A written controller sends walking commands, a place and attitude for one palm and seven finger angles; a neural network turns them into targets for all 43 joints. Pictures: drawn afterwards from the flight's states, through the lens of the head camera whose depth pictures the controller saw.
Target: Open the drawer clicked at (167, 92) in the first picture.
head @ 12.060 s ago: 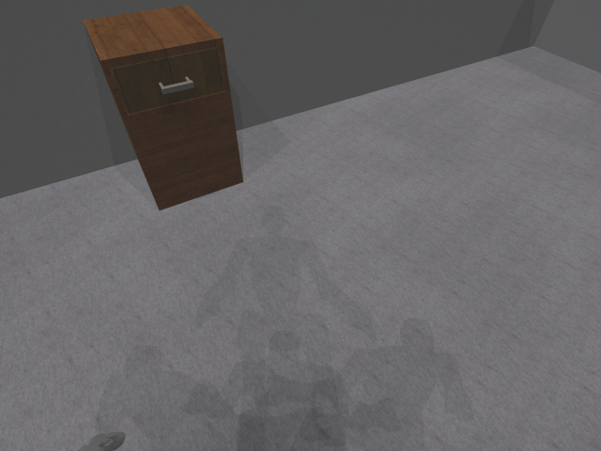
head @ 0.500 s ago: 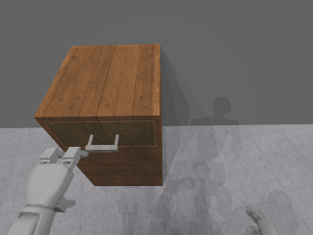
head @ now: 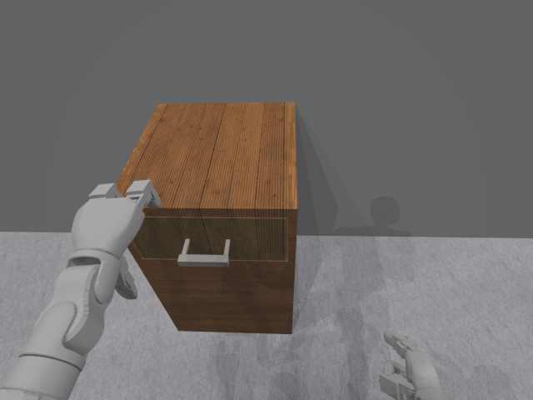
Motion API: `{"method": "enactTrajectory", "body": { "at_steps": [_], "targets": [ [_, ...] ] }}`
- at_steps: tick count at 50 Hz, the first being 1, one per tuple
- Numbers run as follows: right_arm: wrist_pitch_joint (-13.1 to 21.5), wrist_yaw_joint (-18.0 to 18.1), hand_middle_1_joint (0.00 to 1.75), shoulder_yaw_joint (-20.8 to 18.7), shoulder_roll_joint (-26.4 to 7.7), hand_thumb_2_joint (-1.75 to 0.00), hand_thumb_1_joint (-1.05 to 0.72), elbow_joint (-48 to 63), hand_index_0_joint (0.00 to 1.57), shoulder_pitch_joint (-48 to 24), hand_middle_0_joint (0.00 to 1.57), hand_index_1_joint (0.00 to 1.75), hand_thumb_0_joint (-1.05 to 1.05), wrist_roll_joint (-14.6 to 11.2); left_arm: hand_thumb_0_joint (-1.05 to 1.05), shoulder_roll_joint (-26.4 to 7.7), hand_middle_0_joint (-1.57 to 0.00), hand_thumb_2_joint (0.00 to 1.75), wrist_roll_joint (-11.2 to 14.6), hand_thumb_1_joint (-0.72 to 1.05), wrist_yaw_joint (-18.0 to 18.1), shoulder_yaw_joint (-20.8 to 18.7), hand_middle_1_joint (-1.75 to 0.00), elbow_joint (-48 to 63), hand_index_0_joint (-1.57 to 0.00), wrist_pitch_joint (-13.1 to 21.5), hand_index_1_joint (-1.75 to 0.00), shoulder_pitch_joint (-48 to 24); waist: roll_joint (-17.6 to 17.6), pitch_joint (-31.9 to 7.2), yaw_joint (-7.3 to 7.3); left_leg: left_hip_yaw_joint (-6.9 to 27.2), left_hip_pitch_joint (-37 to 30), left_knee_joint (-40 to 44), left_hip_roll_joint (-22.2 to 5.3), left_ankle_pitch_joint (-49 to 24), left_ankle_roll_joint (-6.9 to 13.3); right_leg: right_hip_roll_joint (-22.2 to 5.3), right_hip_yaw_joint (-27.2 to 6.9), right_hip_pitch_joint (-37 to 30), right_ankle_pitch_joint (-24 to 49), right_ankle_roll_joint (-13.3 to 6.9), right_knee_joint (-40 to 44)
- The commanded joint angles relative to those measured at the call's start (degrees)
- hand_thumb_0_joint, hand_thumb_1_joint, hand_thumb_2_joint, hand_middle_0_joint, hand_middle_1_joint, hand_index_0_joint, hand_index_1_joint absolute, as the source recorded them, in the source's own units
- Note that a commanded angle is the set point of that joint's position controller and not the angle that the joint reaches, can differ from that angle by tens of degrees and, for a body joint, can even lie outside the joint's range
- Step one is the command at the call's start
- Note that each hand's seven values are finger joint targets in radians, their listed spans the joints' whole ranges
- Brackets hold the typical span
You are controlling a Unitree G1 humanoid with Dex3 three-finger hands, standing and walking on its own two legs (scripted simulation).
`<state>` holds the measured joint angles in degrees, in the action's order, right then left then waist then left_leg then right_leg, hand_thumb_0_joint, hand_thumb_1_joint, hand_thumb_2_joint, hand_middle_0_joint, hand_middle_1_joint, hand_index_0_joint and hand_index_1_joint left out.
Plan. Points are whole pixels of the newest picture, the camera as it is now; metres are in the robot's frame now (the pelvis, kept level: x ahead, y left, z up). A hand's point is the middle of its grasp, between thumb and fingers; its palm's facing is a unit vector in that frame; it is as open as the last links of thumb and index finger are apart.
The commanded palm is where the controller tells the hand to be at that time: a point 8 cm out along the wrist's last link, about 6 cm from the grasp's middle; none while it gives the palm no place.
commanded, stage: raise the hand with hooked fingers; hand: left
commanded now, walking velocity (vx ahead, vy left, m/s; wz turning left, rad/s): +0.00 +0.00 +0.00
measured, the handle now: (205, 252) +0.47 +0.21 -0.17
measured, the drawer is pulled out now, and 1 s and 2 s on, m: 0.00 0.00 0.00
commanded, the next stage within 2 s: move the hooked fingers above the handle in 0.38 s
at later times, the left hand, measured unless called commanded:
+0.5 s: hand (129, 251) +0.30 +0.25 +0.08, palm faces +0.05 -0.09 -0.99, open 13.8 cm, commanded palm +0.27 +0.23 +0.13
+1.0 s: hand (163, 268) +0.32 +0.22 +0.00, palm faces -0.14 -0.11 -0.98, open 13.8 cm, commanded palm +0.31 +0.23 +0.06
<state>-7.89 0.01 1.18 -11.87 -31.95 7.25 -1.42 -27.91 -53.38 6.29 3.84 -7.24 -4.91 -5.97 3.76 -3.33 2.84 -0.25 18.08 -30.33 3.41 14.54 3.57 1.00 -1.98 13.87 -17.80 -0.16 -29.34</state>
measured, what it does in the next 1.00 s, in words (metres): stands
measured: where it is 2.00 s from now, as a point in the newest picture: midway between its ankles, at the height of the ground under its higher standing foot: outside the picture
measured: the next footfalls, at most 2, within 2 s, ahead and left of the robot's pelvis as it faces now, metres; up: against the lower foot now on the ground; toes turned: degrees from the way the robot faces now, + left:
none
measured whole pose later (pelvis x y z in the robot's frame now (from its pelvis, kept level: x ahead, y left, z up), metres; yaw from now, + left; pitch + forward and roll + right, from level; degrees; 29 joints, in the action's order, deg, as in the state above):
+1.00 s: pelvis +0.02 -0.03 -0.01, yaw +0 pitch +9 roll +0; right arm -6.5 1.1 -2.2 -14.9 -34.9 10.5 -0.4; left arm -25.7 -54.5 8.7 2.3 -20.0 1.7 -4.7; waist 2.6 -5.8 1.9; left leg 0.1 26.8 -35.3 1.4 17.8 1.4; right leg 3.2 -1.5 23.1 -21.1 -2.3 -34.9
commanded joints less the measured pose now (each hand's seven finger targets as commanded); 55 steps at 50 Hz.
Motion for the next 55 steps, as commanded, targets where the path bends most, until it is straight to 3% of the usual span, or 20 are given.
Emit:
{"method": "enactTrajectory", "body": {
  "at_steps": [1, 6, 12, 15, 17, 23, 26, 30, 32, 34, 35, 37, 39, 43, 45, 47, 48, 51, 52, 55],
  "targets": [
    [2.17, 0.55, 0.3, -3.32, -7.97, -0.9, -0.9, 8.37, 0.2, -4.83, 0.2, 0.3, 0.0, -0.42, 0.0, -7.08, -0.3, 0.3, 1.13, -0.5, -1.99, -2.61, -1.2, 6.89, -0.3, -0.41, -1.2, -12.39, -2.18, -9.43, -1.03, 2.59, -10.29, 6.25, -3.48, -12.93, -1.65, 1.17, 3.01, 1.08, 8.06, -2.82, 5.29],
    [2.61, 0.12, 0.3, -3.48, -8.23, -0.9, -0.9, 8.97, 0.2, -4.32, 0.2, 0.3, 0.0, 0.25, 0.0, -7.85, -0.3, 0.3, 1.5, -0.5, -4.03, -3.22, -1.2, 11.64, -0.3, 4.65, -1.2, -10.96, -2.64, -9.5, -0.4, 3.04, -10.89, 6.64, -3.35, -12.74, -0.96, 1.12, 2.79, 0.73, 7.75, -2.76, 6.2],
    [3.81, 1.03, 0.3, -4.18, -8.08, -0.9, -0.9, 7.1, 0.2, -4.34, 0.2, 0.3, 0.0, 1.11, 0.0, -16.49, -0.3, 0.3, -0.23, -0.5, 3.46, -13.15, -1.2, 18.42, -0.3, 10.95, -1.2, -16.66, 4.16, -11.13, 1.27, 3.57, -10.86, 6.49, -3.04, -13.42, -1.62, 1.75, 2.34, 1.02, 6.78, -3.73, 4.54],
    [4.05, 0.75, 0.3, -4.47, -7.95, -0.9, -0.9, 6.07, 0.2, -4.13, 0.2, 0.3, 0.0, 0.83, 0.0, -13.97, -0.3, 0.3, -0.43, -0.5, 6.78, -12.48, -1.2, 14.64, -0.3, 9.41, -1.2, -15.9, 3.88, -12.52, 0.77, 3.36, -10.82, 5.43, -2.94, -13.02, -1.81, 1.77, 2.91, 3.21, 6.48, -3.63, 3.65],
    [4.09, 0.44, 0.3, -4.72, -8.08, -0.9, -0.9, 5.77, 0.2, -4.03, 0.2, 0.3, 0.0, 0.01, 0.0, -12.04, -0.3, 0.3, 0.78, -0.5, 7.23, -11.44, -1.2, 10.63, -0.3, 6.5, -1.2, -13.23, 1.08, -11.57, 0.53, 2.82, -9.06, 5.71, -2.89, -11.31, -1.81, 1.84, 2.76, 2.5, 5.89, -3.39, 4.02],
    [3.69, 0.35, 0.3, -4.15, -9.13, -0.9, -0.9, 7.37, 0.2, -5.14, 0.2, 0.3, 0.0, -1.0, 0.0, -5.52, -0.3, 0.3, 1.32, -0.5, 1.32, -1.34, -1.2, 8.27, -0.3, -0.28, -1.2, -9.44, -4.81, -11.54, -0.7, 1.26, -8.72, 6.34, -2.78, -9.94, -1.1, 0.96, 1.94, 0.28, 7.74, -2.36, 5.73],
    [3.66, 0.83, 0.3, -4.04, -9.11, -0.9, -0.9, 7.27, 0.2, -4.7, 0.2, 0.3, 0.0, -0.61, 0.0, -6.78, -0.3, 0.3, 0.92, -0.5, -0.92, -1.31, -1.2, 8.49, -0.3, 1.18, -1.2, -11.62, -6.03, -8.64, -1.68, 1.05, -8.11, 5.82, -2.53, -8.99, -0.54, 0.85, 1.57, 1.54, 7.56, -2.17, 6.28],
    [4.0, 1.62, 0.3, -3.74, -8.49, -0.9, -0.9, 6.83, 0.2, -4.31, 0.2, 0.3, 0.0, 0.32, 0.0, -12.63, -0.3, 0.3, -0.83, -0.5, 0.63, -8.05, -1.2, 9.46, -0.3, 7.02, -1.2, -13.88, -4.65, -9.55, 0.08, 0.58, -7.1, 4.35, -1.65, -10.66, -0.07, 0.74, 0.61, 0.73, 10.22, -2.45, 5.15],
    [3.98, 2.11, 0.3, -4.0, -8.28, -0.9, -0.9, 6.06, 0.2, -4.05, 0.2, 0.3, 0.0, 0.55, 0.0, -16.32, -0.3, 0.3, -1.18, -0.5, 3.26, -12.66, -1.2, 9.37, -0.3, 9.28, -1.2, -15.37, -1.0, -9.04, 0.82, 0.29, -5.41, 3.74, -1.36, -10.63, -0.37, 0.8, -0.2, 0.66, 10.14, -2.94, 4.23],
    [4.28, 2.18, 0.3, -4.23, -7.44, -0.9, -0.9, 5.7, 0.2, -3.96, 0.2, 0.3, 0.0, 0.48, 0.0, -14.1, -0.3, 0.3, -2.03, -0.5, 5.81, -12.24, -1.2, 7.72, -0.3, 10.44, -1.2, -16.91, 0.44, -9.46, 0.26, 0.06, -5.11, 2.04, -1.44, -11.96, -0.43, 1.12, 0.25, 3.03, 11.15, -3.22, 2.62],
    [4.32, 2.08, 0.3, -4.39, -7.65, -0.9, -0.9, 5.61, 0.2, -4.01, 0.2, 0.3, 0.0, 0.78, 0.0, -14.83, -0.3, 0.3, -2.52, -0.5, 7.07, -13.57, -1.2, 7.1, -0.3, 10.42, -1.2, -15.44, 2.22, -11.61, 0.99, -0.14, -5.1, 1.28, -1.39, -12.71, -0.58, 1.27, -0.01, 3.25, 11.75, -3.44, 1.9],
    [4.27, 1.88, 0.3, -4.91, -7.87, -0.9, -0.9, 5.08, 0.2, -3.16, 0.2, 0.3, 0.0, 0.53, 0.0, -14.22, -0.3, 0.3, -2.38, -0.5, 8.74, -13.8, -1.2, 3.95, -0.3, 8.96, -1.2, -14.63, 1.07, -12.95, 0.51, -0.37, -3.58, -0.12, -1.36, -13.03, -0.79, 1.41, -0.45, 3.47, 12.65, -3.46, 0.74],
    [4.35, 1.56, 0.3, -5.15, -8.02, -0.9, -0.9, 5.26, 0.2, -2.79, 0.2, 0.3, 0.0, 0.17, 0.0, -9.98, -0.3, 0.3, -2.13, -0.5, 9.05, -9.63, -1.2, 1.12, -0.3, 7.08, -1.2, -14.17, -0.59, -13.69, -0.68, -0.89, -2.8, -1.38, -1.4, -13.33, -0.69, 1.28, 0.02, 4.49, 15.01, -2.96, -0.06],
    [4.0, 1.15, 0.3, -5.57, -9.46, -0.9, -0.9, 5.45, 0.2, -1.25, 0.2, 0.3, 0.0, 0.04, 0.0, -6.27, -0.3, 0.3, -1.42, -0.5, 6.34, -4.66, -1.2, -2.86, -0.3, 4.18, -1.2, -10.04, -5.74, -17.89, -1.51, -1.32, -1.68, -3.39, -1.26, -16.59, -0.39, 0.77, -0.69, 2.02, 23.34, -2.01, -1.18],
    [3.76, 1.35, 0.3, -5.86, -9.69, -0.9, -0.9, 5.45, 0.2, -0.86, 0.2, 0.3, 0.0, 0.17, 0.0, -5.36, -0.3, 0.3, -0.91, -0.5, 4.68, -2.67, -1.2, -2.38, -0.3, 4.87, -1.2, -12.14, -7.37, -17.09, -2.7, -1.54, -0.76, -4.29, -1.16, -16.39, -0.1, 0.46, -1.05, 2.68, 25.61, -1.47, -1.48],
    [3.71, 1.87, 0.3, -6.15, -9.92, -0.9, -0.9, 5.18, 0.2, -0.36, 0.2, 0.3, 0.0, 0.73, 0.0, -8.24, -0.3, 0.3, -0.37, -0.5, 4.07, -5.25, -1.2, -1.55, -0.3, 7.22, -1.2, -12.48, -8.41, -16.82, -2.78, -1.55, 0.88, -5.08, -0.96, -16.52, 0.21, 0.12, -1.96, 1.39, 28.47, -1.38, -2.2],
    [3.74, 1.84, 0.3, -6.18, -9.86, -0.9, -0.9, 4.74, 0.2, -0.02, 0.2, 0.3, 0.0, 1.09, 0.0, -10.93, -0.3, 0.3, -1.37, -0.5, 4.24, -7.66, -1.2, -0.61, -0.3, 9.03, -1.2, -13.49, -8.18, -18.6, -2.26, -1.39, 1.1, -5.83, -0.69, -17.12, 0.36, 0.02, -2.31, 1.27, 30.08, -1.16, -2.95],
    [4.03, 2.12, 0.3, -6.56, -8.97, -0.9, -0.9, 3.94, 0.2, 0.86, 0.2, 0.3, 0.0, 2.03, 0.0, -13.56, -0.3, 0.3, -2.68, -0.5, 7.63, -11.85, -1.2, 2.27, -0.3, 14.2, -1.2, -14.29, -3.74, -19.55, -1.82, -0.9, 1.53, -7.58, -0.63, -19.95, 0.34, -0.02, -2.36, 2.54, 32.34, -1.67, -5.62],
    [3.91, 2.25, 0.3, -6.81, -9.07, -0.9, -0.9, 3.39, 0.2, 1.04, 0.2, 0.3, 0.0, 2.41, 0.0, -16.9, -0.3, 0.3, -3.22, -0.5, 9.65, -15.76, -1.2, 3.18, -0.3, 15.38, -1.2, -14.06, -1.77, -20.79, -0.9, -0.61, 1.7, -8.43, -0.75, -20.95, 0.16, 0.14, -2.78, 2.81, 31.72, -2.21, -6.58],
    [3.73, 1.36, 0.3, -7.11, -8.4, -0.9, -0.9, 3.12, 0.2, 1.08, 0.2, 0.3, 0.0, 2.95, 0.0, -14.34, -0.3, 0.3, -5.49, -0.5, 15.73, -16.6, -1.2, 1.58, -0.3, 15.74, -1.2, -11.45, 3.4, -21.68, -0.71, -0.22, 2.02, -11.1, -1.05, -23.51, -0.56, 1.0, -1.29, 8.73, 29.27, -3.06, -9.57]
  ]
}}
